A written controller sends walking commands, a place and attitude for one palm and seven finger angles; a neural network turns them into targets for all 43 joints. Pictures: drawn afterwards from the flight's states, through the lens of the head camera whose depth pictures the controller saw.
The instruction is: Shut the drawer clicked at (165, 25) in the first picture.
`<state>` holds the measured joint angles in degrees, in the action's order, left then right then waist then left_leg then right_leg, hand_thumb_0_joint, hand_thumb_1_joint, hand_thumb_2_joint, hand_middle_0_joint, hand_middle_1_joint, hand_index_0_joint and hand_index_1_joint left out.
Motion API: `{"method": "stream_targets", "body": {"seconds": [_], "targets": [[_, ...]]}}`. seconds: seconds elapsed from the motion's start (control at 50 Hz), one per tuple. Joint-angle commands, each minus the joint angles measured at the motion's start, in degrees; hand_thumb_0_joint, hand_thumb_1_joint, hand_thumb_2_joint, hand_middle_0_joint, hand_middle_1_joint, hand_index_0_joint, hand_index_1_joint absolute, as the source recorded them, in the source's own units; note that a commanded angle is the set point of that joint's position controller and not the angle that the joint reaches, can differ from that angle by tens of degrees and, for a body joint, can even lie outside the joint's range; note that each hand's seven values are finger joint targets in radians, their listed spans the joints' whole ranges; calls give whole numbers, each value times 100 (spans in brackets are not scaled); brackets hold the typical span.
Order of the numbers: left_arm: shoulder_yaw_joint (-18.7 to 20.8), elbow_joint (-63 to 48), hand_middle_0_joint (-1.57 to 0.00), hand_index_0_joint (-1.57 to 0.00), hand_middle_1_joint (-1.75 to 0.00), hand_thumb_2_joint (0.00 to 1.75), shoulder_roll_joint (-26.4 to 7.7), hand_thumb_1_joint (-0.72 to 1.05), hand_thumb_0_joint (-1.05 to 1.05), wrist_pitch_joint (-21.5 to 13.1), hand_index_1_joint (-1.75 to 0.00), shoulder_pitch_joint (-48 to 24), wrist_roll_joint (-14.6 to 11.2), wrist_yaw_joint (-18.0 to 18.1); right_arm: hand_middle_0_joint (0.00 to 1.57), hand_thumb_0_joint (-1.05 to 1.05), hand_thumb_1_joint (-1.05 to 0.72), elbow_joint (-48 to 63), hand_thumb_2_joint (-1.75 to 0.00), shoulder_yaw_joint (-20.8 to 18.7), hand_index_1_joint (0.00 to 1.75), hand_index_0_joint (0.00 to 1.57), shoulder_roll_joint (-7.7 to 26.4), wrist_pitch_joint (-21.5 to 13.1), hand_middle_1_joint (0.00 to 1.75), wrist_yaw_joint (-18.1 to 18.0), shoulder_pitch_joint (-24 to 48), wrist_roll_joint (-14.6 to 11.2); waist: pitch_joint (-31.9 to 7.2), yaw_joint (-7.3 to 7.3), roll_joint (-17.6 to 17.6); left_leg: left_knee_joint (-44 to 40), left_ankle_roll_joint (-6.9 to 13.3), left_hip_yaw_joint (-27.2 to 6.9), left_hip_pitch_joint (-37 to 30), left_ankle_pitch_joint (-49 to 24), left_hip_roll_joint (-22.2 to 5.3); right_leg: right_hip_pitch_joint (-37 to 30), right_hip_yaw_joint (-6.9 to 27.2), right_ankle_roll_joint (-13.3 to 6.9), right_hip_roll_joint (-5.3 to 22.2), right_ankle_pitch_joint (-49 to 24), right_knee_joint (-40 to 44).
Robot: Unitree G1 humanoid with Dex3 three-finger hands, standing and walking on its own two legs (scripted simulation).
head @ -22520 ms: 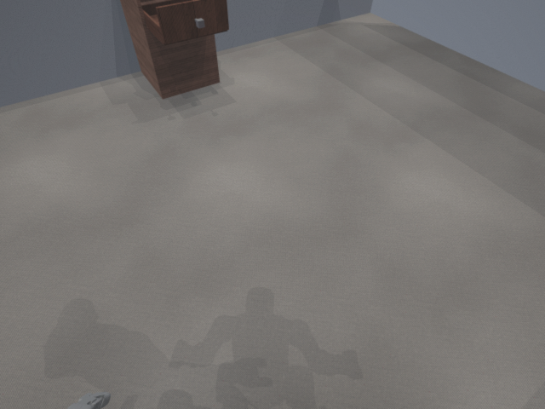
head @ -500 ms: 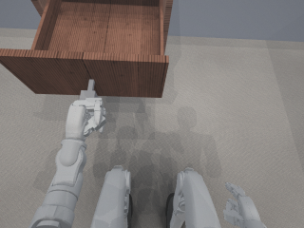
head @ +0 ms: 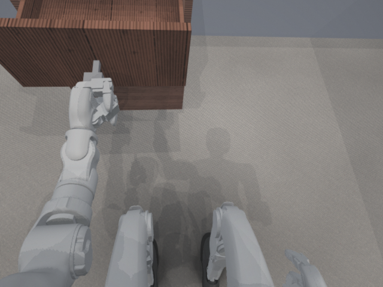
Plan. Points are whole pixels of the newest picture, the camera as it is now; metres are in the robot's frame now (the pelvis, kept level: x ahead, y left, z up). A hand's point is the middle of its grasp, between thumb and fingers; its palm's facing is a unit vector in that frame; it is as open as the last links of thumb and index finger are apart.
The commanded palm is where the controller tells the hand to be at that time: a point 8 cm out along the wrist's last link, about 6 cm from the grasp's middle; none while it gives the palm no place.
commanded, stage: push the drawer shut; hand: left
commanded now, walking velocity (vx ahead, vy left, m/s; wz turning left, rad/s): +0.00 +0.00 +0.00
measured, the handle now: (95, 77) +0.54 +0.19 +0.01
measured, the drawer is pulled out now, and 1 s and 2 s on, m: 0.19 0.08 0.00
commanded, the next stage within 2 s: pull the fist back off the drawer in 1.56 s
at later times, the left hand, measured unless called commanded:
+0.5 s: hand (118, 78) +0.53 +0.14 +0.01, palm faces +0.01 -1.00 -0.04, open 3.4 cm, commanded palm +0.53 +0.18 +0.02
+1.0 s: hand (118, 58) +0.59 +0.14 +0.01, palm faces +0.00 -1.00 -0.04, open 3.4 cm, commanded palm +0.59 +0.17 +0.02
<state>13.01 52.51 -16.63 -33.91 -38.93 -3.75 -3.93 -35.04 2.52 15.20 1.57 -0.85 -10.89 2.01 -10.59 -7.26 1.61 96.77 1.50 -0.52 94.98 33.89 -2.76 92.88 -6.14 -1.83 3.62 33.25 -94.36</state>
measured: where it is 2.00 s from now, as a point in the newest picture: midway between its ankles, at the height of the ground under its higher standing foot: (180, 276)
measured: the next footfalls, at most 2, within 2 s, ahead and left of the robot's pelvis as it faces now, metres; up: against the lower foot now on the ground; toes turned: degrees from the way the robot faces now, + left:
none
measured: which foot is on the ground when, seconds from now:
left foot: down 0.00-1.00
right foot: down 0.00-1.00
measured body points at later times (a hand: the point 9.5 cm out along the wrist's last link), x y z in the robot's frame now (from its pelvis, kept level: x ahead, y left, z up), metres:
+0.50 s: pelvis +0.00 +0.00 -0.01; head +0.20 +0.03 +0.39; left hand +0.53 +0.20 +0.01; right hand +0.06 -0.26 -0.13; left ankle +0.08 +0.11 -0.51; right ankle +0.08 -0.11 -0.51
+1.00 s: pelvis +0.00 +0.00 -0.02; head +0.23 +0.03 +0.37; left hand +0.58 +0.20 +0.01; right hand +0.02 -0.26 -0.13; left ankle +0.08 +0.11 -0.51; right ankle +0.08 -0.11 -0.51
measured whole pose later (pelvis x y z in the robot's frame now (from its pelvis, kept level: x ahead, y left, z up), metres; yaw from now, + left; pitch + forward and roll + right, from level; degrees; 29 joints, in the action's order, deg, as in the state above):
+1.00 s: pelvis +0.00 +0.00 -0.02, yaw -4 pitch +37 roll -6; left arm 24.3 67.3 -31.4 -27.0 -63.2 2.8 -6.4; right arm -33.1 5.4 14.8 6.7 0.9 -14.9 4.1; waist -8.1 -14.5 2.6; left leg 100.9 1.9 -2.1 103.3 35.0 -4.6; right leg 100.4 -7.3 -1.5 1.5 32.5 -96.0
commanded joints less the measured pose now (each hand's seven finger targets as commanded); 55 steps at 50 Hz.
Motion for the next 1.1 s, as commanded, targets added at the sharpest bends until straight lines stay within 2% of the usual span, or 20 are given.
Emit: {"method": "stream_targets", "body": {"seconds": [0.0,0.04,0.08,0.16,0.28,0.34,0.36,0.44,0.48,0.52,0.56,0.62,0.66,0.7,0.78,0.82,0.9,0.96,1.0,1.08], "targets": [[642,-920,-140,-140,-160,90,-1551,90,0,-302,-160,-2972,-48,139,20,0,-90,438,-90,-356,30,20,982,-53,30,-66,-645,35,-3119,-259,468,-1213,34,-292,-1854,-137,304,-1738,534,62,-351,-76,1370],[635,-770,-140,-140,-160,90,-1471,90,0,-252,-160,-3022,-57,127,20,0,-90,423,-90,-363,30,20,993,12,30,-35,-700,42,-3108,-311,454,-1213,35,-292,-1900,-173,285,-1679,511,71,-359,-127,1382],[779,-732,-140,-140,-160,90,-1688,90,0,-257,-160,-3165,-7,118,20,0,-90,424,-90,-361,30,20,1025,60,30,-29,-778,64,-3218,-315,412,-1198,39,-346,-1916,-244,266,-1657,476,72,-380,-177,1308],[821,-498,-140,-140,-160,90,-1734,90,0,-183,-160,-3376,15,94,20,0,-90,422,-90,-340,30,20,1012,144,30,-6,-863,76,-3096,-399,347,-1143,71,-327,-1736,-192,262,-1660,506,82,-396,-148,1336],[1021,-341,-140,-140,-160,90,-2106,90,0,-127,-160,-3824,159,96,20,0,-90,393,-90,-320,30,20,1050,258,30,4,-1010,113,-3202,-461,553,-1086,67,-375,-1797,-296,229,-1521,456,80,-423,-229,1256],[1036,-310,-140,-140,-160,90,-2121,90,0,-74,-160,-3888,190,90,20,0,-90,410,-90,-317,30,20,1052,315,30,28,-1068,126,-3333,-471,614,-1044,65,-388,-1873,-441,216,-1514,447,76,-432,-326,1235],[964,-359,-140,-140,-160,90,-2079,90,0,-77,-160,-4040,199,80,20,0,-90,411,-90,-307,30,20,1035,327,30,32,-1076,135,-3379,-504,819,-1048,63,-412,-2006,-517,213,-1417,425,63,-431,-373,1194],[1058,-189,-140,-140,-160,90,-2244,90,0,3,-160,-4204,237,99,20,0,-90,387,-90,-293,30,20,1071,390,30,47,-1131,139,-3264,-596,595,-1005,81,-434,-1848,-464,191,-1413,418,86,-453,-354,1218],[1022,-161,-140,-140,-160,90,-2262,90,0,20,-160,-4370,284,92,20,0,-90,376,-90,-283,30,20,1065,402,30,56,-1160,146,-3312,-618,799,-983,76,-432,-1885,-463,195,-1352,423,76,-457,-348,1214],[1176,-96,-140,-140,-160,90,-2494,90,0,49,-160,-4458,292,104,20,0,-90,379,-90,-261,30,20,1081,425,30,45,-1192,150,-3268,-633,660,-943,95,-429,-1749,-470,187,-1432,439,83,-467,-354,1221],[1029,-32,-140,-140,-160,90,-2348,90,0,92,-160,-4614,330,85,20,0,-90,366,-90,-260,30,20,1057,429,30,55,-1231,154,-3326,-704,836,-922,99,-454,-1855,-516,183,-1289,418,76,-472,-379,1193],[1245,16,-140,-140,-160,90,-2699,90,0,151,-160,-4734,355,83,20,0,-90,364,-90,-235,30,20,1089,443,30,49,-1288,171,-3363,-705,781,-847,112,-414,-1687,-534,177,-1434,451,89,-481,-403,1214],[1233,-28,-140,-140,-160,90,-2701,90,0,166,-160,-4798,373,49,20,0,-90,391,-90,-223,30,20,1062,452,30,64,-1316,173,-3516,-678,1015,-821,107,-417,-1799,-696,172,-1419,451,67,-490,-499,1173],[1336,44,-140,-140,-160,90,-2847,90,0,213,-160,-4847,365,34,20,0,-90,374,-90,-217,30,20,1087,468,30,67,-1370,182,-3499,-728,843,-783,120,-431,-1725,-745,153,-1491,441,87,-507,-547,1184],[1560,109,-140,-140,-160,90,-3229,90,0,280,-160,-4917,397,-37,20,0,-90,402,-90,-171,30,20,1108,495,30,58,-1413,180,-3500,-717,904,-749,123,-422,-1571,-738,139,-1567,453,82,-526,-538,1175],[1402,143,-140,-140,-160,90,-3076,90,0,323,-160,-5110,399,-48,20,0,-90,397,-90,-161,30,20,1086,488,30,66,-1425,176,-3411,-803,934,-741,134,-428,-1516,-643,136,-1485,454,92,-526,-473,1189],[1459,73,-140,-140,-160,90,-3292,90,0,377,-160,-5463,472,4,20,0,-90,366,-90,-143,30,20,1134,487,30,69,-1543,205,-3494,-878,1203,-729,125,-500,-1714,-746,112,-1254,381,87,-528,-546,1108],[1562,178,-140,-140,-160,90,-3471,90,0,424,-160,-5550,502,13,20,0,-90,365,-90,-104,30,20,1122,478,30,84,-1624,217,-3512,-913,1127,-703,144,-507,-1619,-807,112,-1376,387,85,-547,-594,1110],[1535,47,-140,-140,-160,90,-3536,90,0,424,-160,-5708,580,14,20,0,-90,355,-90,-110,30,20,1148,493,30,102,-1672,236,-3738,-903,1446,-696,116,-535,-1854,-971,102,-1280,359,66,-543,-680,1065],[1477,221,-140,-140,-160,90,-3553,90,0,503,-160,-5912,649,41,20,0,-90,298,-90,-83,30,20,1175,499,30,126,-1739,240,-3519,-1030,1416,-692,116,-591,-1836,-840,72,-1029,300,73,-558,-589,1044]]}}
